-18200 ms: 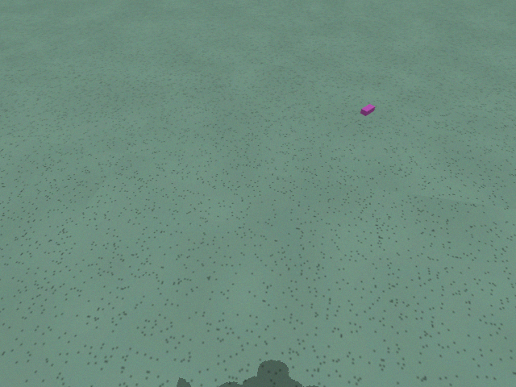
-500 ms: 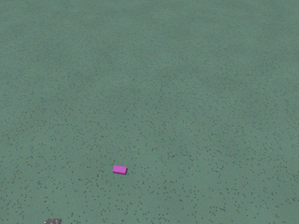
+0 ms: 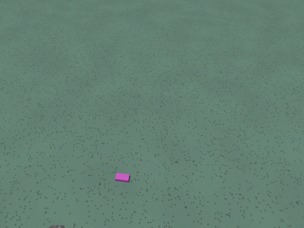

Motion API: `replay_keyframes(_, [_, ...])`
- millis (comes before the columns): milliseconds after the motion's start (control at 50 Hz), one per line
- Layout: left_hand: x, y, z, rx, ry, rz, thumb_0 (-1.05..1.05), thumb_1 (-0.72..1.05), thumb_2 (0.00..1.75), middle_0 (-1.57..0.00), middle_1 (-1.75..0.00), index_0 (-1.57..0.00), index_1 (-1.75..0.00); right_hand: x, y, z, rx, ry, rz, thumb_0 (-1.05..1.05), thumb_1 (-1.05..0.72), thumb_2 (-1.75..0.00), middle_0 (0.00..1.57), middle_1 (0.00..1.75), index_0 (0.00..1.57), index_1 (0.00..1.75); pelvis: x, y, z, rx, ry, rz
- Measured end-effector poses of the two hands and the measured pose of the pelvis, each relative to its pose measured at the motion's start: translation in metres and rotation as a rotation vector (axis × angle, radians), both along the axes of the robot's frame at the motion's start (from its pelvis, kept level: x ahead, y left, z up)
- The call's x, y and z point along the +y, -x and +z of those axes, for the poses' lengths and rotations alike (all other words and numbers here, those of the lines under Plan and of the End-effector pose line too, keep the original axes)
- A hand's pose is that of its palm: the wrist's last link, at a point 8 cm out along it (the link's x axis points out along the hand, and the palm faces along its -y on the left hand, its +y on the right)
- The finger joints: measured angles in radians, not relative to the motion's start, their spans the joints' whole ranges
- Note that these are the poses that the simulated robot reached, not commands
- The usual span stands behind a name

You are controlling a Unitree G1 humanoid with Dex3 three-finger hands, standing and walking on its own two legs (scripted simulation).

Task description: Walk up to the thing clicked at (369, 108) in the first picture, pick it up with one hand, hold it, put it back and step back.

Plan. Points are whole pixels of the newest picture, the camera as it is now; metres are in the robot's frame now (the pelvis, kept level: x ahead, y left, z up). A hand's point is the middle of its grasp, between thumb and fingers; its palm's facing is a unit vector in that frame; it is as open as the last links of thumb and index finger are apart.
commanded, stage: walk up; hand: left
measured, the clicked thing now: (122, 177) +0.53 +0.23 -0.77
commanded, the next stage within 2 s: stand in 0.82 s
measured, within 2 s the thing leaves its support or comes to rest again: neither
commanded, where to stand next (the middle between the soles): +0.12 +0.00 m, yaw -2 degrees
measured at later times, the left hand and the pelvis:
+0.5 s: hand out of the picture +0.10 +0.25 -0.16, palm faces +0.00 -0.95 -0.31, open 7.4 cm; pelvis +0.01 +0.00 +0.00, yaw +0 degrees
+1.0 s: hand out of the picture +0.11 +0.24 -0.16, palm faces -0.02 -0.95 -0.32, open 7.4 cm; pelvis +0.02 +0.00 +0.00, yaw -1 degrees
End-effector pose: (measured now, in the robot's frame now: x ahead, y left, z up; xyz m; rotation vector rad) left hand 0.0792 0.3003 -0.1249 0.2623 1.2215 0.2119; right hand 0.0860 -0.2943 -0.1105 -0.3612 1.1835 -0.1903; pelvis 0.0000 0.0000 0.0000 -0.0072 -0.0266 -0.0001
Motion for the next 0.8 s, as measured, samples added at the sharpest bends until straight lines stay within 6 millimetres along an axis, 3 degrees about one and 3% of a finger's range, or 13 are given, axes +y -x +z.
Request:
replay_keyframes(260, [-0.002,0.000,-0.002,0.031,0.000,-0.003,0.01,0.90,0.89,-0.21,-0.30,-0.20,-0.30,-0.003,-0.003,0.000,0.015,0.002,-0.016,0.00,-0.91,-0.90,0.21,0.30,0.20,0.30,0.000,-0.008,0.001,0.003,-0.001,-0.004])
replay_keyframes(800, [-0.009,-0.028,0.001,-0.006,-0.005,-0.031,0.01,0.90,0.89,-0.21,-0.30,-0.20,-0.30,-0.008,-0.008,-0.001,0.017,-0.001,-0.035,0.00,-0.91,-0.90,0.21,0.30,0.20,0.30,-0.004,-0.019,0.001,0.003,-0.001,-0.014])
